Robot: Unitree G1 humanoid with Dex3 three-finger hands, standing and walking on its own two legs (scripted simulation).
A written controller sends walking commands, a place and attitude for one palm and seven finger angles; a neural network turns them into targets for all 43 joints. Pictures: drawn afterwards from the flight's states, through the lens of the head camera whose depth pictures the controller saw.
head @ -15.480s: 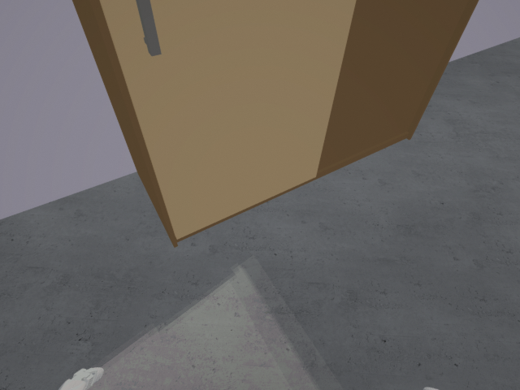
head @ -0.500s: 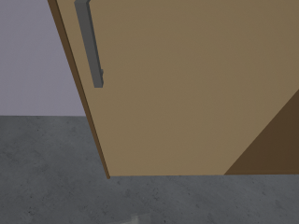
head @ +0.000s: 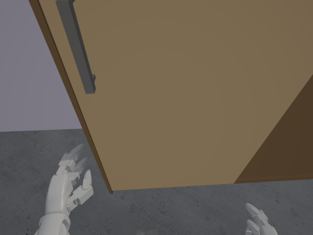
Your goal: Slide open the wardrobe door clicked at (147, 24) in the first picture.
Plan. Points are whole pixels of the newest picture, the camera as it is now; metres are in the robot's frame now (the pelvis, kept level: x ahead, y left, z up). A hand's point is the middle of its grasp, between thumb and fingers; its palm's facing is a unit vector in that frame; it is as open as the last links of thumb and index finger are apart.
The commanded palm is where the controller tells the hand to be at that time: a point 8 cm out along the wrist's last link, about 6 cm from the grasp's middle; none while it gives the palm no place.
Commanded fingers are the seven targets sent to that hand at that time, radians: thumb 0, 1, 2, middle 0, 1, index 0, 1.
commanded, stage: raise the hand with hooked fingers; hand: left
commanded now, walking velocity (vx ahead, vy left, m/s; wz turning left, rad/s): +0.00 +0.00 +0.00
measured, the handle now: (81, 48) +0.49 +0.20 +0.25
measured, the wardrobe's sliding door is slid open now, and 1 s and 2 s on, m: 0.00 0.00 0.00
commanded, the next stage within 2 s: move the hooked fingers beside the handle in 1.82 s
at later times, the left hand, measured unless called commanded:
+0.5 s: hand (73, 186) +0.21 +0.18 +0.09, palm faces +0.02 -0.99 -0.12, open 10.7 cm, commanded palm +0.17 +0.25 +0.11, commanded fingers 0.00 -0.03 0.50 -0.27 -0.90 -0.27 -0.90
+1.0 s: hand (23, 131) +0.26 +0.25 +0.21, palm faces +0.17 -0.98 -0.09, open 13.5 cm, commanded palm +0.23 +0.29 +0.21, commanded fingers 0.00 -0.50 0.30 -0.30 -1.20 -0.30 -1.20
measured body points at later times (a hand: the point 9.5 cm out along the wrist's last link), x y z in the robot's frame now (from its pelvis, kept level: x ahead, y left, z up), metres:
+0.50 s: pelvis +0.00 -0.05 -0.02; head +0.02 -0.07 +0.43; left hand +0.20 +0.24 +0.09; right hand +0.19 -0.25 -0.10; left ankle +0.02 +0.10 -0.72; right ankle +0.01 -0.11 -0.72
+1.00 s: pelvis +0.01 +0.00 +0.01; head -0.02 -0.01 +0.46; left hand +0.24 +0.30 +0.22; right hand +0.21 -0.23 -0.04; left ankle +0.02 +0.11 -0.72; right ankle +0.01 -0.11 -0.72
